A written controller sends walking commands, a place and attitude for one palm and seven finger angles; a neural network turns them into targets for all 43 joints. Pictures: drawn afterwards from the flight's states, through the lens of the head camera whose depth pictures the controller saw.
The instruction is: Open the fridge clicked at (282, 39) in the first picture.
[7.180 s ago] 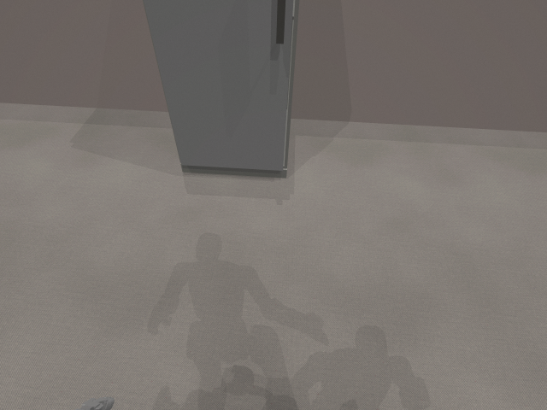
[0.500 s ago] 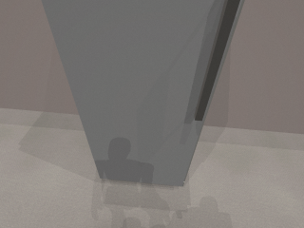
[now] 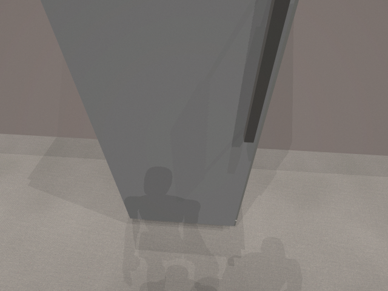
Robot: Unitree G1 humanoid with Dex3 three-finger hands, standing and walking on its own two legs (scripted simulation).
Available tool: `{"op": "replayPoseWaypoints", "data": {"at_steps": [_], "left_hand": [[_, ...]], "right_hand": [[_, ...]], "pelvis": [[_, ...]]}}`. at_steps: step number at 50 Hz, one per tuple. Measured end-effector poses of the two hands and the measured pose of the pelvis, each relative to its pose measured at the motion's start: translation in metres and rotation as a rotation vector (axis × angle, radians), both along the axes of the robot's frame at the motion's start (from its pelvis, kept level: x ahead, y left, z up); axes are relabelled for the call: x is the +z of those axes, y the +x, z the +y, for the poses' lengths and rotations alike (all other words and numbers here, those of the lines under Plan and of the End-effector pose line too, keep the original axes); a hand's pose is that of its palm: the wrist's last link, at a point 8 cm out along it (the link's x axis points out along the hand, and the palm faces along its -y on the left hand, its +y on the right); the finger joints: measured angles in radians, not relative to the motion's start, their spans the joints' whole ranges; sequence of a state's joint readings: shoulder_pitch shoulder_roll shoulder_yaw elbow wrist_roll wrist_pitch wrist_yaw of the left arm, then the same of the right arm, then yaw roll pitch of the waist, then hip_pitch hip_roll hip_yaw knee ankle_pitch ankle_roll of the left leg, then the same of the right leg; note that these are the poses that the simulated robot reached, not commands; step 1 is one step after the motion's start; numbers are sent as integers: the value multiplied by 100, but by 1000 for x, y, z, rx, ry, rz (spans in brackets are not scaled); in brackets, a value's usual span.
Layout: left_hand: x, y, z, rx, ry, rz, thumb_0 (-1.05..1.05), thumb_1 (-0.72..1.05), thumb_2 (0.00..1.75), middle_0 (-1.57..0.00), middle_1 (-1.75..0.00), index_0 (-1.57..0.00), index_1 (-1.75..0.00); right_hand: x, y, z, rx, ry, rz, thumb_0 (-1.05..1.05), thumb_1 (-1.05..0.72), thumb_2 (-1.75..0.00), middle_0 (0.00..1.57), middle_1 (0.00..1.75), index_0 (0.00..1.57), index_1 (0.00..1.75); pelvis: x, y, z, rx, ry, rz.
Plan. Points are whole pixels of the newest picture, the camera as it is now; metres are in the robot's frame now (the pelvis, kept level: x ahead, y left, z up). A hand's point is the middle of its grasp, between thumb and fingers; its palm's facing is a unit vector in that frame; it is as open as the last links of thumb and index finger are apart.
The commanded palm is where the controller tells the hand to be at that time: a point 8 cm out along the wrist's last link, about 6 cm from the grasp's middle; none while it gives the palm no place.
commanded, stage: look again from close up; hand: right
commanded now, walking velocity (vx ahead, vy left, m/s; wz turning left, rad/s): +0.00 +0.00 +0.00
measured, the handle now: (262, 66) +0.56 -0.13 +0.21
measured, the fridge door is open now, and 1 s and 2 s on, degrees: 0 0 0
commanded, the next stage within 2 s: raise the hand to about handle height in 1.68 s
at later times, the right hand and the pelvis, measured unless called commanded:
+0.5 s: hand out of the picture +0.00 -0.17 -0.17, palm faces +0.03 +0.98 -0.18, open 7.4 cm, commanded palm none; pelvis +0.01 -0.01 +0.00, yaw +0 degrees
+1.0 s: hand out of the picture +0.01 -0.16 -0.17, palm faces +0.03 +0.99 -0.17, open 7.4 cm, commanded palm none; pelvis +0.02 +0.00 +0.00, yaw +1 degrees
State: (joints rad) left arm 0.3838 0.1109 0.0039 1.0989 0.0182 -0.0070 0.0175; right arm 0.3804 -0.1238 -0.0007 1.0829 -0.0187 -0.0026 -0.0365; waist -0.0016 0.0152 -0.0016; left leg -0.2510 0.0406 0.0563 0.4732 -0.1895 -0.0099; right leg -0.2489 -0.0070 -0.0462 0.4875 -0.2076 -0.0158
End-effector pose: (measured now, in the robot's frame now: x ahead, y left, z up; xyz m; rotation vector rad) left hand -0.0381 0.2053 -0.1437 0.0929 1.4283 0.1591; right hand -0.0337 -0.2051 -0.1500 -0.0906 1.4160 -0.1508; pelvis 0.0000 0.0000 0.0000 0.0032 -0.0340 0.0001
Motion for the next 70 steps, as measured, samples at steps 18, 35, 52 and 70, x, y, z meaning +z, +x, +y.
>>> {"op": "replayPoseWaypoints", "data": {"at_steps": [18, 35, 52, 70], "left_hand": [[1, 34, -1, -14, 9, -64, 1, 92, 90, -20, -30, -20, -30], [1, 40, 2, -18, 4, -47, 1, 91, 90, -20, -30, -20, -30], [2, 44, 4, -15, 6, -40, 1, 91, 90, -20, -30, -20, -30], [2, 43, 3, -8, 0, -29, 1, 91, 90, -20, -30, -20, -30]], "right_hand": [[4, 20, -11, 18, -15, -30, 1, -91, -89, 20, 30, 20, 29], [7, 34, -13, 29, -26, -33, 1, -91, -89, 20, 30, 20, 29], [6, 41, -6, 31, -14, -31, 1, -91, -89, 20, 30, 20, 29], [7, 41, -5, 33, -16, -21, 1, -91, -89, 20, 30, 20, 29]], "pelvis": [[2, 6, -8, 8, -2, 2], [3, 13, -5, 9, -4, 3], [4, 19, -2, 14, -5, 0], [5, 23, 0, 19, -5, 1]]}}
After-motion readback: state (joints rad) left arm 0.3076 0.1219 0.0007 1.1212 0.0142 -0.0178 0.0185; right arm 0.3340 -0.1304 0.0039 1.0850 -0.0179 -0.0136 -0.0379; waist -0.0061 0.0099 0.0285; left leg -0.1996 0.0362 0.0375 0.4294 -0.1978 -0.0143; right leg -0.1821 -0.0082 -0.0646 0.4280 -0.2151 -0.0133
